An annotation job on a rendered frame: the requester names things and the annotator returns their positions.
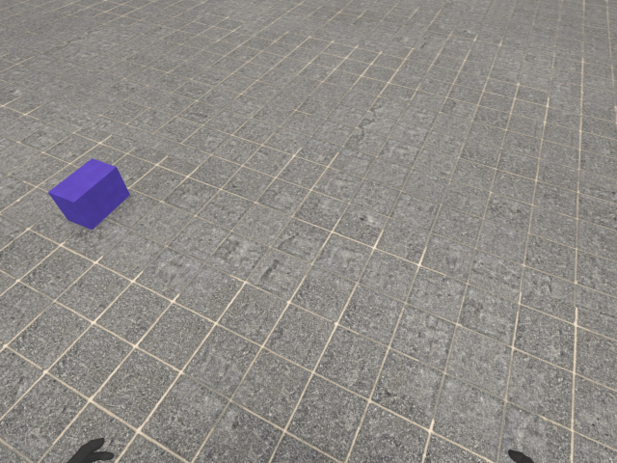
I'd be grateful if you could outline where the left robot hand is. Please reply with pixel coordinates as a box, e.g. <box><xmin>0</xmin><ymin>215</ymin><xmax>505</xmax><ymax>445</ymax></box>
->
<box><xmin>67</xmin><ymin>438</ymin><xmax>114</xmax><ymax>463</ymax></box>

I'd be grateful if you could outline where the carton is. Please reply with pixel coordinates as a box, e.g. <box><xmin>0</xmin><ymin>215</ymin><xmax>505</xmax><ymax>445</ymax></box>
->
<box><xmin>48</xmin><ymin>159</ymin><xmax>130</xmax><ymax>230</ymax></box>

